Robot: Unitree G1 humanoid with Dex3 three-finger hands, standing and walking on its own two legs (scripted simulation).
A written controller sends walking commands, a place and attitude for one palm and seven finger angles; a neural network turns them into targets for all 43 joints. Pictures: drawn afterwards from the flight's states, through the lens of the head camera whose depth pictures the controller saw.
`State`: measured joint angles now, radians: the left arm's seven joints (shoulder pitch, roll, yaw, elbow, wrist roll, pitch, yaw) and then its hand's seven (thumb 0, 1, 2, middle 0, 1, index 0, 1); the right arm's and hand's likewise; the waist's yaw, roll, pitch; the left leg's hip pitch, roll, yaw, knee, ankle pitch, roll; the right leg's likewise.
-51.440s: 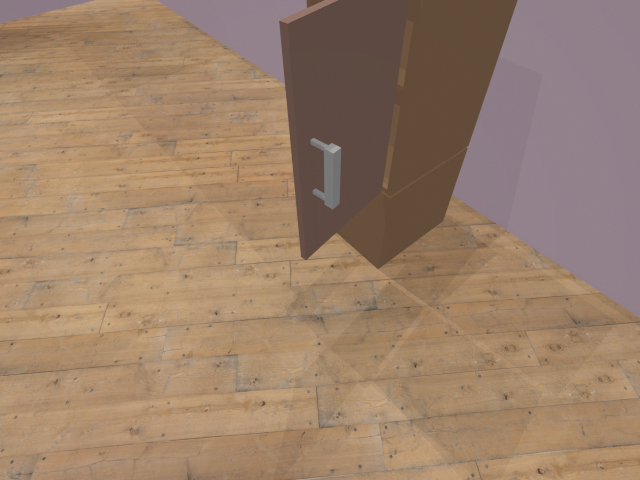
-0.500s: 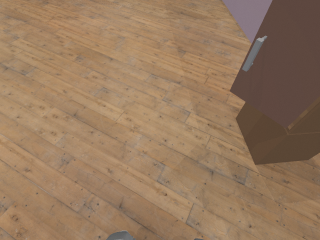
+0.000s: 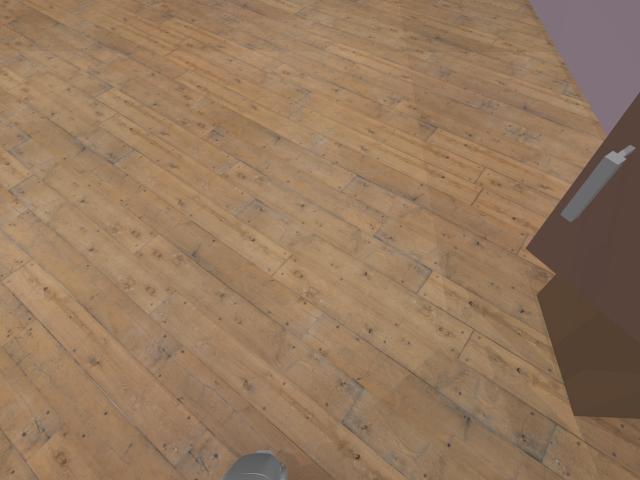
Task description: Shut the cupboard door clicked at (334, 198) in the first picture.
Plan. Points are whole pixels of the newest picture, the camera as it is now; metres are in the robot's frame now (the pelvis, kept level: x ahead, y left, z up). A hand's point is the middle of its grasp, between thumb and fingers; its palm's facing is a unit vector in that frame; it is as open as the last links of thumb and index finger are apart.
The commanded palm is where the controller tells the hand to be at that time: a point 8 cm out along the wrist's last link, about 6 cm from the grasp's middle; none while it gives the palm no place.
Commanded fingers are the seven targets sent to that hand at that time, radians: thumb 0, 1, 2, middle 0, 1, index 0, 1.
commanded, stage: turn to face it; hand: left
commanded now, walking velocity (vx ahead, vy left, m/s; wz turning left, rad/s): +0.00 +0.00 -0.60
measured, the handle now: (597, 184) +0.63 -0.46 -0.07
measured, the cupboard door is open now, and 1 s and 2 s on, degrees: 37 37 37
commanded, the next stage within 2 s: take the last steps up to it in 1.36 s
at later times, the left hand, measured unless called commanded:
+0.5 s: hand (217, 394) +0.24 +0.19 -0.16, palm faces -0.26 -0.91 -0.31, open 7.4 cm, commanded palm none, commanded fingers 0.00 0.90 0.90 -0.20 -0.30 -0.20 -0.30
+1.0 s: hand (253, 379) +0.27 +0.14 -0.19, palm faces -0.52 -0.83 -0.20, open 7.4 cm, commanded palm none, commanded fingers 0.00 0.90 0.90 -0.20 -0.30 -0.20 -0.30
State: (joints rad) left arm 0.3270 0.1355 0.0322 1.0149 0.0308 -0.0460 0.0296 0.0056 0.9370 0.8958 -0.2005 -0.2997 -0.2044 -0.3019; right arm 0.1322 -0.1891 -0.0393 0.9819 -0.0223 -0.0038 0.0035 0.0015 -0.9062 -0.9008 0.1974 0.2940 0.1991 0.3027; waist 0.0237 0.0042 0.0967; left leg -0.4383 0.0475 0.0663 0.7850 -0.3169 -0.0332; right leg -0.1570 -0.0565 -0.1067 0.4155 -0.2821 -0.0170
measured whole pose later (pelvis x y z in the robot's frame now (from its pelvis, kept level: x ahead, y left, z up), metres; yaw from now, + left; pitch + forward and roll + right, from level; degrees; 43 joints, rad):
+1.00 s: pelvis +0.09 +0.02 -0.02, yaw -34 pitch +1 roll +0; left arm 0.18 0.22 0.07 0.89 0.02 0.07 -0.01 0.01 0.90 0.90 -0.20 -0.30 -0.21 -0.30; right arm 0.15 -0.22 -0.03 0.87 -0.01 0.02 -0.02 0.00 -0.90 -0.90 0.20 0.29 0.20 0.30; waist 0.01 -0.03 0.07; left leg -0.31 0.02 0.03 0.58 -0.27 -0.03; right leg -0.39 0.06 0.15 0.64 -0.32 0.02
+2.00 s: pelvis +0.14 -0.04 +0.00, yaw -54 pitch +1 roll -1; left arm 0.21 0.22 0.07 1.01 0.03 0.03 -0.03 0.01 0.91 0.90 -0.20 -0.30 -0.20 -0.30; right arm 0.42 -0.14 -0.01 1.04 -0.04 -0.05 -0.03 0.00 -0.90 -0.90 0.20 0.29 0.20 0.30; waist -0.03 -0.03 0.05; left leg -0.08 0.05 0.14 0.33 -0.26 0.01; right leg -0.52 -0.05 -0.01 0.97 -0.25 0.00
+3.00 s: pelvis +0.15 -0.20 -0.02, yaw -55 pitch +0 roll +1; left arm 0.20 0.22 0.05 0.98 0.03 0.03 0.03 0.00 0.91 0.90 -0.20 -0.30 -0.20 -0.30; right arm 0.15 -0.20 -0.04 0.98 -0.02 0.06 -0.02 0.00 -0.90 -0.90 0.20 0.29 0.20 0.30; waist 0.00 0.02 0.09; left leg -0.41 0.04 0.03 0.60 -0.26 -0.02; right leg -0.21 -0.03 0.02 0.59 -0.36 0.02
